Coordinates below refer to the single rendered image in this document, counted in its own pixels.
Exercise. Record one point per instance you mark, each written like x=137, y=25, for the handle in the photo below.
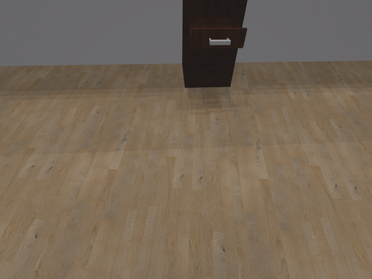
x=220, y=42
x=213, y=49

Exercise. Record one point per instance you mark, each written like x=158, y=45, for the drawer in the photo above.
x=216, y=28

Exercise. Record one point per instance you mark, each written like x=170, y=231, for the cabinet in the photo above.
x=211, y=68

